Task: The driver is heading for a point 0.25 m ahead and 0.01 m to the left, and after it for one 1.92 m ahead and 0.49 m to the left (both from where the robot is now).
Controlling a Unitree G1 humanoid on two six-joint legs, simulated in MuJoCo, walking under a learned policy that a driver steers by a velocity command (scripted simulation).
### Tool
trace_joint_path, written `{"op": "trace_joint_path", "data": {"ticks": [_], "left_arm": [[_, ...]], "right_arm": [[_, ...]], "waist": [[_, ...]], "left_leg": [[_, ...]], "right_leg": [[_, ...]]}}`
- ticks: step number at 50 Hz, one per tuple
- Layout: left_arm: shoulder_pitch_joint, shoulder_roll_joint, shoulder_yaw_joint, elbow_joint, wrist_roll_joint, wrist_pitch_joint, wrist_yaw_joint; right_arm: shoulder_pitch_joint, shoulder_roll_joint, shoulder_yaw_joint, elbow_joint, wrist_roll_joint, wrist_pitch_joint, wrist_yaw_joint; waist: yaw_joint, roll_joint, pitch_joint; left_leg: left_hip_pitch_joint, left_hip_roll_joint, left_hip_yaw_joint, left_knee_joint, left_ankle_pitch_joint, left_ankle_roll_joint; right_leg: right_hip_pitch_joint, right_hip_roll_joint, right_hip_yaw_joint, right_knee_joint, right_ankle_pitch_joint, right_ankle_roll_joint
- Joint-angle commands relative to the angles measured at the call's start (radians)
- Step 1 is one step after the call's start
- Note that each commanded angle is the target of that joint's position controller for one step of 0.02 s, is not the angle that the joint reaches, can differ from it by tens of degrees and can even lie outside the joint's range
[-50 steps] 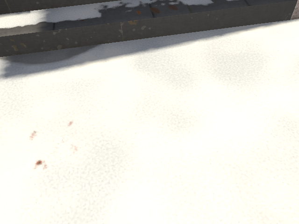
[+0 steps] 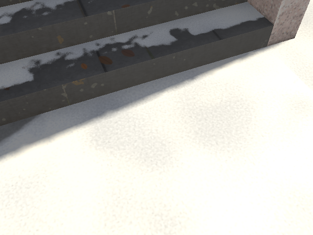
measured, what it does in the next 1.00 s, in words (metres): walks ahead, turning left: left foot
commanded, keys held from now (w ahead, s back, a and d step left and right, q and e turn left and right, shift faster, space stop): w+e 0.02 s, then w+q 0.98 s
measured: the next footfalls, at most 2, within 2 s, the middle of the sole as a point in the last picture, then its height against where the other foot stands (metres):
left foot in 0.56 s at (134, 231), level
right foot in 1.02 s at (161, 161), level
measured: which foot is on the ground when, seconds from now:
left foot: down 0.00-0.00, up 0.02-0.54, down 0.56-1.00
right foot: down 0.00-0.58, up 0.60-1.00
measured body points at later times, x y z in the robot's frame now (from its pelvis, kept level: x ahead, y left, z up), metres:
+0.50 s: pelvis +0.28 +0.00 +0.01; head +0.31 +0.00 +0.46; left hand +0.28 +0.28 -0.12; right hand +0.47 -0.22 -0.11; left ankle +0.45 +0.13 -0.69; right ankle +0.12 -0.09 -0.72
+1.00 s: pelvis +0.58 +0.05 +0.02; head +0.61 +0.07 +0.46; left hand +0.70 +0.36 -0.06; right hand +0.74 -0.21 -0.09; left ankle +0.44 +0.11 -0.72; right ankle +0.77 -0.02 -0.71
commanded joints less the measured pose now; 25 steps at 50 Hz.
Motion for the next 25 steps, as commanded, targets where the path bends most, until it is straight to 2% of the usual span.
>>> {"op": "trace_joint_path", "data": {"ticks": [1, 2, 3, 4, 5, 6, 8, 10, 14, 17, 19, 22, 23, 25], "left_arm": [[0.334, 0.324, 0.096, 0.000, -0.011, -0.003, 0.020], [0.366, 0.226, 0.065, 0.013, 0.003, -0.006, 0.020], [0.329, 0.170, 0.051, 0.009, 0.011, -0.012, 0.024], [0.241, 0.141, 0.038, -0.008, 0.012, -0.018, 0.022], [0.177, 0.100, 0.025, -0.020, 0.020, -0.024, 0.023], [0.152, 0.085, 0.018, -0.023, 0.032, -0.029, 0.023], [0.158, 0.106, 0.023, -0.007, 0.030, -0.042, 0.026], [0.182, 0.131, 0.029, 0.012, 0.032, -0.053, 0.035], [0.205, 0.130, 0.025, 0.031, 0.036, -0.054, 0.053], [0.216, 0.136, 0.022, 0.044, 0.033, -0.056, 0.062], [0.247, 0.138, 0.022, 0.065, 0.029, -0.050, 0.066], [0.280, 0.144, 0.025, 0.087, 0.024, -0.026, 0.072], [0.272, 0.152, 0.027, 0.085, 0.023, -0.017, 0.076], [0.242, 0.184, 0.034, 0.071, 0.019, -0.001, 0.088]], "right_arm": [[0.044, -0.019, 0.022, -0.136, -0.021, -0.049, 0.011], [-0.020, -0.102, 0.005, -0.121, 0.021, -0.090, 0.031], [-0.085, -0.128, -0.002, -0.135, 0.053, -0.104, 0.038], [-0.109, -0.121, -0.002, -0.129, 0.046, -0.103, 0.031], [-0.121, -0.130, -0.014, -0.118, 0.026, -0.090, 0.023], [-0.094, -0.120, -0.017, -0.108, 0.023, -0.071, 0.025], [-0.059, -0.087, -0.015, -0.093, 0.020, -0.038, 0.022], [-0.096, -0.079, -0.014, -0.105, 0.016, -0.019, 0.017], [-0.177, -0.073, -0.016, -0.130, 0.017, -0.023, 0.023], [-0.253, -0.052, -0.006, -0.155, 0.017, -0.030, 0.038], [-0.300, -0.038, 0.003, -0.179, 0.017, -0.031, 0.049], [-0.352, -0.033, 0.010, -0.221, 0.017, -0.033, 0.071], [-0.354, -0.038, 0.009, -0.235, 0.018, -0.034, 0.080], [-0.314, -0.066, -0.004, -0.249, 0.017, -0.031, 0.092]], "waist": [[0.087, -0.286, -0.355], [0.143, -0.156, -0.374], [0.142, -0.114, -0.256], [0.096, -0.002, -0.164], [0.065, 0.006, -0.124], [0.036, -0.019, -0.103], [0.012, -0.038, -0.076], [0.017, -0.031, -0.037], [0.046, -0.038, -0.002], [0.077, -0.041, 0.023], [0.097, -0.037, 0.047], [0.109, -0.034, 0.063], [0.098, -0.042, 0.057], [0.055, -0.084, 0.003]], "left_leg": [[-0.732, -0.128, -0.151, 0.890, -0.085, -0.001], [-0.825, -0.061, -0.320, 0.938, -0.073, 0.041], [-0.858, -0.013, -0.297, 0.918, -0.006, 0.069], [-0.809, 0.046, -0.285, 0.827, 0.077, 0.075], [-0.745, 0.081, -0.284, 0.751, 0.116, 0.072], [-0.677, 0.103, -0.293, 0.722, 0.146, 0.072], [-0.647, 0.113, -0.287, 0.668, 0.187, 0.061], [-0.711, 0.112, -0.290, 0.600, 0.273, 0.047], [-0.775, 0.068, -0.311, 0.378, 0.505, 0.046], [-0.747, 0.038, -0.265, 0.220, 0.622, 0.059], [-0.770, 0.026, -0.246, 0.156, 0.624, 0.069], [-0.828, 0.006, -0.209, 0.105, 0.525, 0.090], [-0.818, -0.009, -0.186, 0.096, 0.473, 0.102], [-0.710, -0.066, -0.121, 0.105, 0.361, 0.136]], "right_leg": [[0.912, -0.341, 0.843, -0.244, -0.159, -0.340], [0.919, -0.342, 0.816, -0.307, -0.170, -0.284], [0.811, -0.314, 0.642, -0.291, -0.086, -0.236], [0.635, -0.280, 0.500, -0.300, 0.046, -0.197], [0.513, -0.248, 0.405, -0.318, 0.128, -0.174], [0.429, -0.227, 0.351, -0.347, 0.160, -0.162], [0.359, -0.212, 0.274, -0.401, 0.202, -0.157], [0.354, -0.207, 0.204, -0.435, 0.259, -0.146], [0.403, -0.174, 0.075, -0.462, 0.270, -0.085], [0.435, -0.171, 0.006, -0.486, 0.255, -0.046], [0.507, -0.191, -0.019, -0.480, 0.293, -0.037], [0.650, -0.237, -0.047, -0.411, 0.428, -0.038], [0.679, -0.248, -0.059, -0.371, 0.527, -0.034], [0.704, -0.257, -0.086, -0.246, 0.862, -0.017]]}}
Velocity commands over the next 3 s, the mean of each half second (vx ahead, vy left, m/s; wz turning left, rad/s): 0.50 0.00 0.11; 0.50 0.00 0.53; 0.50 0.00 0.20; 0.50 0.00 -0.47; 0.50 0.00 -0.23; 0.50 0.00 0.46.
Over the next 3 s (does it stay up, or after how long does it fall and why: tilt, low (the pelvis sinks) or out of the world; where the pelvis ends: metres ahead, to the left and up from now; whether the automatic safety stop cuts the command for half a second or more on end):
stays up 1.55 0.32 0.25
